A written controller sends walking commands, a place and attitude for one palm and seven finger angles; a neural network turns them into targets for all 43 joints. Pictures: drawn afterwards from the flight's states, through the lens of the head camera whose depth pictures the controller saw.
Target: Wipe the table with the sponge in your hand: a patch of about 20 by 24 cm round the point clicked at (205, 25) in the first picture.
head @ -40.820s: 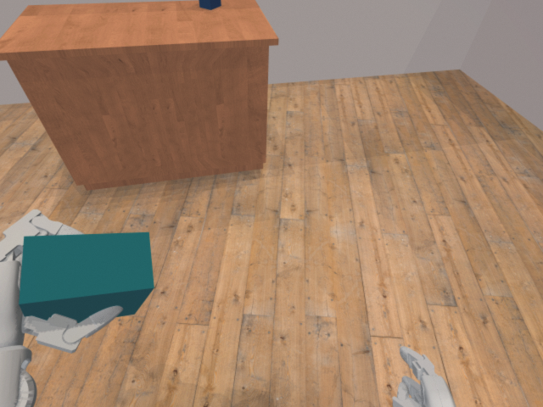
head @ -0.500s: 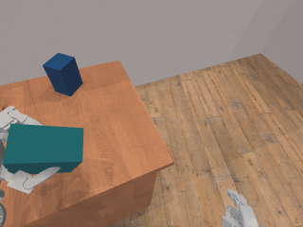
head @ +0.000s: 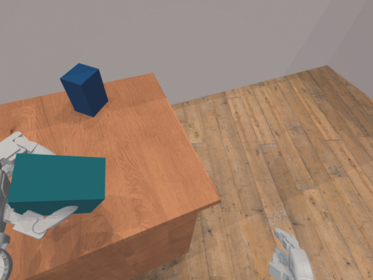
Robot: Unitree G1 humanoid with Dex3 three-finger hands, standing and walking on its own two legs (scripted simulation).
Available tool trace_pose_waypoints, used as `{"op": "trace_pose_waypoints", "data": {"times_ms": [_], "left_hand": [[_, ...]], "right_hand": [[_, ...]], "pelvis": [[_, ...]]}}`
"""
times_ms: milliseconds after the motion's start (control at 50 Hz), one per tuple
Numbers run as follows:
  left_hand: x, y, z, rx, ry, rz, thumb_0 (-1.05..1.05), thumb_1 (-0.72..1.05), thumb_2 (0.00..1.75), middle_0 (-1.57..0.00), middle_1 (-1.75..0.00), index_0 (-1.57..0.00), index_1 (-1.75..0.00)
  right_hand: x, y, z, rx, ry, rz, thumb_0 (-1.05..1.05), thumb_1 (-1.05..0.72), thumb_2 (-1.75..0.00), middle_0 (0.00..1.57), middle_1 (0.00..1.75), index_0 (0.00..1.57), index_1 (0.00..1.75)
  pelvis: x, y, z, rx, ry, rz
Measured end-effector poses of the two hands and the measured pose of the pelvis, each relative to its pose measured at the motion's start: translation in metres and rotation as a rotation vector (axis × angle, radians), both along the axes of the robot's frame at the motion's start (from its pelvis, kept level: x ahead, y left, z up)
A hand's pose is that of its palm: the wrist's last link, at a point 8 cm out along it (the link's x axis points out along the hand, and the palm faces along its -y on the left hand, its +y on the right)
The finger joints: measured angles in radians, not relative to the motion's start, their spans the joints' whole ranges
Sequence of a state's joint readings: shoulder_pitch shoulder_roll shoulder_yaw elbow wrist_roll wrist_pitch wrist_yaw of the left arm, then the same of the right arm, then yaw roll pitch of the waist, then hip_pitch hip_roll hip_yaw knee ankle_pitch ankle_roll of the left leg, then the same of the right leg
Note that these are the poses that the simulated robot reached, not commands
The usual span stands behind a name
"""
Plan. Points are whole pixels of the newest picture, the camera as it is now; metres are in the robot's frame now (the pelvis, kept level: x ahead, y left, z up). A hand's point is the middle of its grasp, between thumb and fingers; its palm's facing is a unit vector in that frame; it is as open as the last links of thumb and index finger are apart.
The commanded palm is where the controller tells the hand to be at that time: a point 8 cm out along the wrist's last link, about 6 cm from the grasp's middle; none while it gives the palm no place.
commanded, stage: shuffle to correct the standing spot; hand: left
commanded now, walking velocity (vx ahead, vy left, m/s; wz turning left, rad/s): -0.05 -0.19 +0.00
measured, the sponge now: (72, 188) +0.23 +0.21 +0.13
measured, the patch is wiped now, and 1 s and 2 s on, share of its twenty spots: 0.00 0.00 0.00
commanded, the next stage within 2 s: none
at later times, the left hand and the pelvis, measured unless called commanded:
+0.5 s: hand (46, 187) +0.22 +0.23 +0.16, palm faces +0.32 -0.86 -0.39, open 10.2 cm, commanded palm +0.16 +0.27 +0.18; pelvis +0.00 -0.01 +0.00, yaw +0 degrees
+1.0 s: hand (47, 186) +0.22 +0.23 +0.16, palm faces +0.31 -0.86 -0.41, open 10.2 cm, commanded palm +0.16 +0.27 +0.18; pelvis +0.00 -0.01 +0.00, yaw +0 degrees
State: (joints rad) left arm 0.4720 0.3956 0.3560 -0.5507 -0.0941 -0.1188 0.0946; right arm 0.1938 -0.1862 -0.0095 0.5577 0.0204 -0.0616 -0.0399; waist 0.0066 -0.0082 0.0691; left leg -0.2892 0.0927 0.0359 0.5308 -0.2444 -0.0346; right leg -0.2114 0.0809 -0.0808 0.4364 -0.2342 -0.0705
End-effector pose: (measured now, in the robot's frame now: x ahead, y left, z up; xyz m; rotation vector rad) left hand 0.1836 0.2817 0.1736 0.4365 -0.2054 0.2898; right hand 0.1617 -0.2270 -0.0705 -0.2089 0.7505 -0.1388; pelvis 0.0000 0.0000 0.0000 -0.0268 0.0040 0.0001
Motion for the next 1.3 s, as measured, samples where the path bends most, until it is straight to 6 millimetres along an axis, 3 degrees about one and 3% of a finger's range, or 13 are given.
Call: {"op": "trace_pose_waypoints", "data": {"times_ms": [180,480,1300], "left_hand": [[0.002,-0.006,0.011,0.048,-0.015,-0.033,-0.01,-0.51,1.04,-0.73,-1.34,-0.73,-1.33],[-0.005,-0.010,0.003,0.009,0.000,0.004,-0.01,-0.51,1.04,-0.73,-1.34,-0.73,-1.33],[-0.001,-0.012,0.002,0.010,0.019,0.008,-0.01,-0.51,1.04,-0.73,-1.34,-0.73,-1.33]], "right_hand": [[-0.003,-0.004,0.000,0.008,-0.006,-0.013,0.02,-0.90,-0.89,0.21,0.30,0.20,0.30],[-0.012,-0.017,-0.004,-0.004,0.017,-0.030,0.02,-0.90,-0.89,0.20,0.30,0.20,0.30],[-0.004,-0.017,-0.004,0.005,0.019,-0.024,0.02,-0.90,-0.89,0.20,0.30,0.20,0.30]], "pelvis": [[-0.001,-0.002,0.001,-0.001,-0.001,0.001],[-0.002,-0.008,0.000,0.002,-0.005,0.002],[0.003,-0.010,0.000,0.004,0.004,0.007]]}}
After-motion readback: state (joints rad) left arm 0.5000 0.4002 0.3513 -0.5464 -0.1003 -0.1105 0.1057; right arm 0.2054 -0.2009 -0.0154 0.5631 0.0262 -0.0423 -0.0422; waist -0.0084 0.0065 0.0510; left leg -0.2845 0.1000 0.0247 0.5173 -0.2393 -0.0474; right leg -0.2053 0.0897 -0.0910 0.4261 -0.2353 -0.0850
